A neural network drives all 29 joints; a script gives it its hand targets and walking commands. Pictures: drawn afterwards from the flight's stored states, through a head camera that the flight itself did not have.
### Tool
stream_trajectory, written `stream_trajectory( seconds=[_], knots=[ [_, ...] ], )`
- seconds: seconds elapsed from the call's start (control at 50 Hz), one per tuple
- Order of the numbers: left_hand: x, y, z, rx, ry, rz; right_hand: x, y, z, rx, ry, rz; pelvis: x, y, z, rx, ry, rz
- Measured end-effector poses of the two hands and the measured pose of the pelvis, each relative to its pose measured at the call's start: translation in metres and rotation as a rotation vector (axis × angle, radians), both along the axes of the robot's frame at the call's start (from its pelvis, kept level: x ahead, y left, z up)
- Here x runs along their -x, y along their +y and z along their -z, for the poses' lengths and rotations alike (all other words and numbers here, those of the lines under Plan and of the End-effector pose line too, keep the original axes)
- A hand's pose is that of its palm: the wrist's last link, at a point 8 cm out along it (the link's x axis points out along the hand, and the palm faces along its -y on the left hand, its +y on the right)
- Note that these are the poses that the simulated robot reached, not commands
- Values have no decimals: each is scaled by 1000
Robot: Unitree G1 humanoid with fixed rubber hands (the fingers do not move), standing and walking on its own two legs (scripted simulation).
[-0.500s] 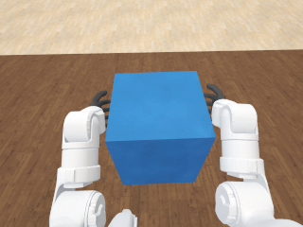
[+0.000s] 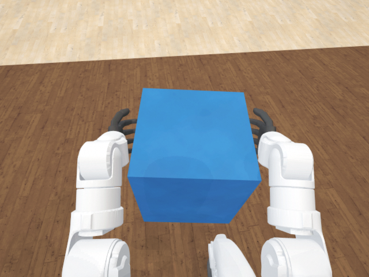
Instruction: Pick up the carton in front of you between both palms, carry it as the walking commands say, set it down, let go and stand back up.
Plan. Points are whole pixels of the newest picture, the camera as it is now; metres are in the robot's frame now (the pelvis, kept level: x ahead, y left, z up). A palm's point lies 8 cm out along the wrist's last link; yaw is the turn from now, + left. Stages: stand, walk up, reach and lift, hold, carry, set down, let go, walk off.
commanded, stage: carry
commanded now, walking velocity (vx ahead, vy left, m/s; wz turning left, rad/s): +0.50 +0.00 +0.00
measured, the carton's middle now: (189, 162) +0.35 -0.02 +0.01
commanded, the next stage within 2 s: none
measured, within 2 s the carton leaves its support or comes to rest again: neither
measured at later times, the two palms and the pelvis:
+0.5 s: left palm (128, 66) +0.65 +0.13 +0.04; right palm (229, 58) +0.68 -0.16 +0.05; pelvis +0.31 -0.04 -0.05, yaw +2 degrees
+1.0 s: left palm (136, 27) +0.97 +0.13 -0.03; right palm (213, 29) +0.95 -0.16 -0.02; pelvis +0.61 +0.01 -0.11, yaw -1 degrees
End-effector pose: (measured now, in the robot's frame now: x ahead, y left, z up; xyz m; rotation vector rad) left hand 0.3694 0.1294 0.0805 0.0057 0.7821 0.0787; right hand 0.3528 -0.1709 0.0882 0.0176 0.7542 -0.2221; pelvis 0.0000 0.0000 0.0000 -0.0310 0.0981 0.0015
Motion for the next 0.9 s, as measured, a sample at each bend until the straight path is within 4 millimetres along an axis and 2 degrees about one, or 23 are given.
stream_trajectory(
  seconds=[0.08, 0.16, 0.22, 0.26, 0.36, 0.46, 0.6, 0.7, 0.76, 0.8, 0.9],
  knots=[
    [-52, -6, -13, 8, -67, -12, -55, -6, -14, 0, -67, -6, -53, -6, 4, -11, 0, -9],
    [-111, -15, -21, -3, -133, -20, -118, -16, -21, 4, -132, -27, -115, -16, 25, -35, -12, -22],
    [-155, -19, -18, -39, -166, -36, -172, -18, -13, -14, -166, -77, -166, -24, 54, -54, -35, -30],
    [-177, -17, -8, -65, -143, -45, -201, -15, 0, -31, -141, -108, -187, -27, 63, -28, -37, -18],
    [-209, -5, 25, -42, 0, -82, -251, -2, 30, -20, 0, -170, -237, -41, 60, -49, -34, -22],
    [-255, 1, 36, -40, 32, -112, -304, 6, 42, -31, 32, -186, -285, -45, 53, -58, -19, -25],
    [-343, 5, 27, -36, -38, -101, -384, 8, 36, -44, -39, -153, -366, -37, 53, -52, -6, -9],
    [-419, 13, 25, -35, -100, -83, -453, 16, 33, -38, -101, -134, -440, -23, 74, -29, -12, 6],
    [-468, 19, 39, -32, -124, -56, -497, 22, 42, -16, -124, -121, -492, -14, 102, 1, -39, 28],
    [-500, 19, 55, -19, -115, -31, -521, 21, 55, 13, -114, -108, -516, -11, 117, -29, -42, 19],
    [-548, 8, 94, -36, 26, 32, -554, 10, 97, 4, 30, -59, -563, 3, 118, -14, -37, 8]
  ],
)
